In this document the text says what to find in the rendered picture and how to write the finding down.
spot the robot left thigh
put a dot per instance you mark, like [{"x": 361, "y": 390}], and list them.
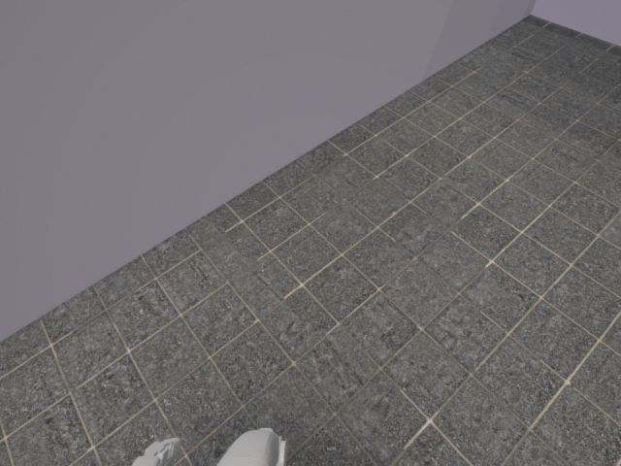
[{"x": 256, "y": 448}]

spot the left robot hand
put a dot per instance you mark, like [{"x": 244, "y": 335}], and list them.
[{"x": 158, "y": 453}]

